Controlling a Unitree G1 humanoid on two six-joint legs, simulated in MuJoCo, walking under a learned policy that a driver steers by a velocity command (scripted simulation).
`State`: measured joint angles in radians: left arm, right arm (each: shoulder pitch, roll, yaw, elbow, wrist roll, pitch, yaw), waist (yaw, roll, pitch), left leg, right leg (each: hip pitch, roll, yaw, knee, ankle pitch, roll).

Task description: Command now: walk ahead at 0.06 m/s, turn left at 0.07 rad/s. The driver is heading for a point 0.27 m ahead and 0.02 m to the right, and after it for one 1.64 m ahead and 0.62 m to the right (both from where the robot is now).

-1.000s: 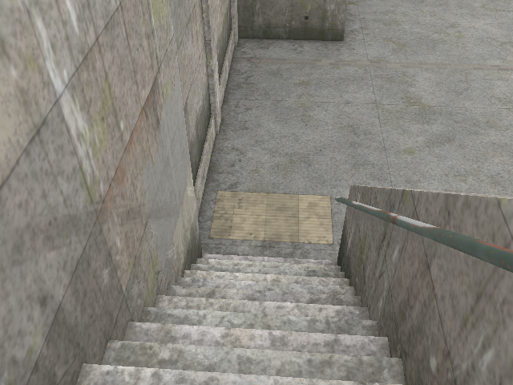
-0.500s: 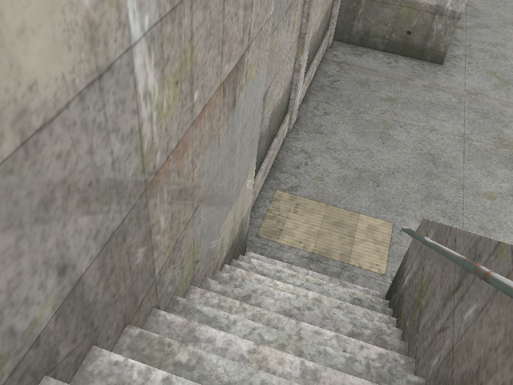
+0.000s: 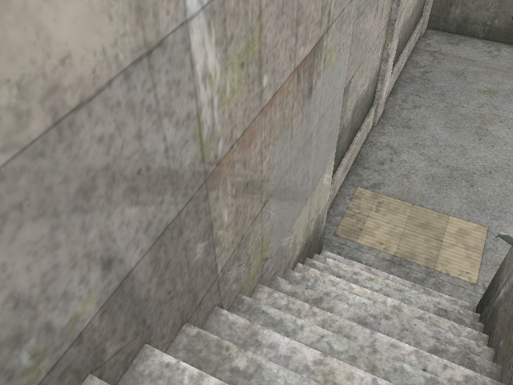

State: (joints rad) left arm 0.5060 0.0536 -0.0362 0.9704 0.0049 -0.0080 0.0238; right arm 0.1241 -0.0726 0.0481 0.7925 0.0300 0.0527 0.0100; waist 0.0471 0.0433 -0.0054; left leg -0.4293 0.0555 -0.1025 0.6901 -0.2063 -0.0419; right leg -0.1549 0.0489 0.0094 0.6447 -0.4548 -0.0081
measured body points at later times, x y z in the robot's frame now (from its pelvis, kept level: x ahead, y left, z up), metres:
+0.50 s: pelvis +0.02 +0.02 +0.00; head +0.05 +0.01 +0.45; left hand +0.12 +0.27 -0.12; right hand +0.11 -0.24 -0.13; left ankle +0.09 +0.16 -0.72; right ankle -0.06 -0.12 -0.72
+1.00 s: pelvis +0.01 +0.00 -0.01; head +0.02 -0.03 +0.44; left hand +0.31 +0.13 -0.07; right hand -0.02 -0.31 -0.13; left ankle +0.07 +0.15 -0.72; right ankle -0.02 -0.09 -0.69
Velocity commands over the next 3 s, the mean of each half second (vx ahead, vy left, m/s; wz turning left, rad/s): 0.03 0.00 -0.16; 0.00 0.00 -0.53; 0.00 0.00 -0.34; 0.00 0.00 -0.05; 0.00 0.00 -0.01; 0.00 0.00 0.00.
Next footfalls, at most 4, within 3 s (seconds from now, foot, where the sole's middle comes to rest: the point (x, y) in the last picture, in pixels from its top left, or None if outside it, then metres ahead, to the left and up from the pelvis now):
1.02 right None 0.01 -0.11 -0.75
1.46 left None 0.12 0.16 -0.75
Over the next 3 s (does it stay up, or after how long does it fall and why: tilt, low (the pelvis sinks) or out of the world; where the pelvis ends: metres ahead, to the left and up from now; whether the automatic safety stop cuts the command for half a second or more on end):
stays up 0.06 0.02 0.03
